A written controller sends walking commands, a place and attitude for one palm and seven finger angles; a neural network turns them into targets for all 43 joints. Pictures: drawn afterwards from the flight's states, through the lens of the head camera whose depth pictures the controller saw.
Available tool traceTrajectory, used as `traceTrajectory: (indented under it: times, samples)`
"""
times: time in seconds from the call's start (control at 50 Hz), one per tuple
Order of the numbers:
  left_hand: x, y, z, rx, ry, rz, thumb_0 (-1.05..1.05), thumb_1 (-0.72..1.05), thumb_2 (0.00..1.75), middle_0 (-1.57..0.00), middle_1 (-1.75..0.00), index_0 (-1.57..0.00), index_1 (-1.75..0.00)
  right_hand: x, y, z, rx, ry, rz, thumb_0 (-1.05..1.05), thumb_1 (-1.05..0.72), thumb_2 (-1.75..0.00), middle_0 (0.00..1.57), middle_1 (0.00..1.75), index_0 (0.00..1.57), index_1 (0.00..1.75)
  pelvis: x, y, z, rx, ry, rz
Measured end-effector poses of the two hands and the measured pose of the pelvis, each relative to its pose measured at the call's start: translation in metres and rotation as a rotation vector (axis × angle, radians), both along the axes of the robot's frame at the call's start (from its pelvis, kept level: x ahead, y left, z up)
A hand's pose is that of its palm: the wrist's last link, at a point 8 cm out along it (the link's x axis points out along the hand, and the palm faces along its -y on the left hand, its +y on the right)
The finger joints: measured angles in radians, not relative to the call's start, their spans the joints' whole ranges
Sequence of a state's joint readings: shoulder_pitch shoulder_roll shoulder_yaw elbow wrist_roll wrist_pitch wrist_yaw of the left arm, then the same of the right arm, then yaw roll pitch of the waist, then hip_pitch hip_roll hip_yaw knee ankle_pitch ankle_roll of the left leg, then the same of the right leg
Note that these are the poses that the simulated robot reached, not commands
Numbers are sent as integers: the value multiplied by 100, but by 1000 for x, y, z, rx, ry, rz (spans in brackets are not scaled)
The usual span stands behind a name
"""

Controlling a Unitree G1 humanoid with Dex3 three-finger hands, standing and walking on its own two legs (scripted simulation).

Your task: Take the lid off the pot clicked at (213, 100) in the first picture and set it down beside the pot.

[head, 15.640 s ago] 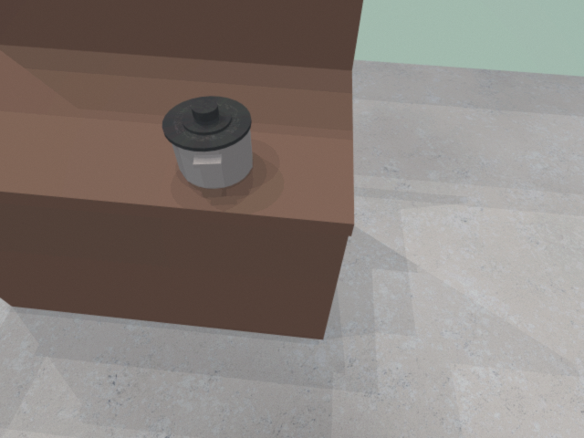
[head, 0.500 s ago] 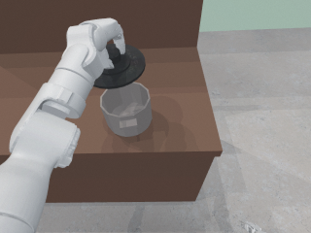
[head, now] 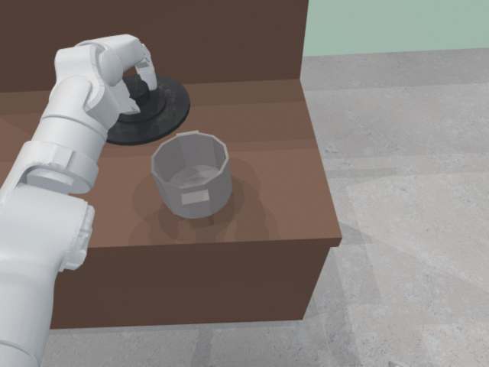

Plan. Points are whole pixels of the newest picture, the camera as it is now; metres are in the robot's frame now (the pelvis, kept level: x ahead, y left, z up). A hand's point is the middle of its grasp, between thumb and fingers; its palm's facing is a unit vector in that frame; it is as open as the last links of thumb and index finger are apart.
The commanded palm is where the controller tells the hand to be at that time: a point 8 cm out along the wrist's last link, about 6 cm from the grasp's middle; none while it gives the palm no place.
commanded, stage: move the lid sideways beside the pot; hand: left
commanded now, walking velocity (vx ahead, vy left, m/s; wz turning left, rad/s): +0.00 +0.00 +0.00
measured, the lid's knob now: (133, 93) +0.50 +0.18 +0.20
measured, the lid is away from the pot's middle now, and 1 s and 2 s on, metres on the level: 0.06 0.19 0.23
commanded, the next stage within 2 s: lower the lid onto the table in 1.58 s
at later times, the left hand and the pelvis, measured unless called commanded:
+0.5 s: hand (86, 100) +0.47 +0.24 +0.22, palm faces -0.30 -0.09 -0.95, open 8.2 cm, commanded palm +0.47 +0.24 +0.30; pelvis +0.00 +0.01 +0.00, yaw +1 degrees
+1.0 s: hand (50, 104) +0.46 +0.29 +0.21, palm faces -0.31 -0.11 -0.94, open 8.2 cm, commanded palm +0.47 +0.30 +0.30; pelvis +0.00 +0.01 +0.00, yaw +1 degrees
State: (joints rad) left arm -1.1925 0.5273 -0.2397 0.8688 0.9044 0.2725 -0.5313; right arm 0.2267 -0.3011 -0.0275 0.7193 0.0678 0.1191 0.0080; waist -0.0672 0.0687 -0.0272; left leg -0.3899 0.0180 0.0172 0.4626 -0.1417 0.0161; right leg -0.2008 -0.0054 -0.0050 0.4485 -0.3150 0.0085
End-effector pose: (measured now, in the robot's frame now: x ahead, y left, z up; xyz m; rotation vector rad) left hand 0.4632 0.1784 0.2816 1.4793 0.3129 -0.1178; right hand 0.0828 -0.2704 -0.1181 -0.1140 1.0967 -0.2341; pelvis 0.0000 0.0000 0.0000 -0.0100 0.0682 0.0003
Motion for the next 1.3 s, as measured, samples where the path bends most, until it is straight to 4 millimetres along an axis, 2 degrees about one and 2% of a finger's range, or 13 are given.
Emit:
traceTrajectory:
  times: [0.14,0.28,0.46,0.68,0.86,1.1,1.3]
  samples:
    - [-6,19,-4,-2,-1,-17,-3,22,81,-64,-98,-56,-94,13,-1,8,-25,-16,27,1,-91,-90,19,30,20,30,-2,3,0,-7,-6,11]
    - [-6,38,-9,6,12,3,-3,21,81,-64,-98,-55,-94,19,9,6,-19,-15,51,0,-91,-90,19,30,20,30,-5,7,0,-13,5,17]
    - [-1,58,-7,23,29,28,-3,22,81,-64,-98,-55,-94,6,20,0,-4,38,44,0,-91,-90,20,30,20,30,-4,12,0,-16,23,20]
    - [8,69,-5,10,18,20,-3,22,81,-64,-98,-55,-94,-12,17,-2,-13,92,13,0,-91,-90,20,30,20,30,0,16,-1,-17,41,13]
    - [7,95,-9,1,42,90,-3,22,81,-64,-98,-55,-94,-15,10,3,-23,93,-15,0,-91,-90,20,30,20,30,-1,15,-1,-20,42,5]
    - [-7,131,-14,3,83,129,-3,22,81,-64,-98,-55,-94,-13,4,6,-57,124,-1,0,-91,-90,20,30,20,30,-2,13,-2,-30,42,20]
    - [-10,148,-16,9,83,113,-3,22,81,-64,-98,-55,-93,-15,5,7,-75,144,2,0,-91,-90,20,30,20,30,-2,15,-2,-36,46,19]
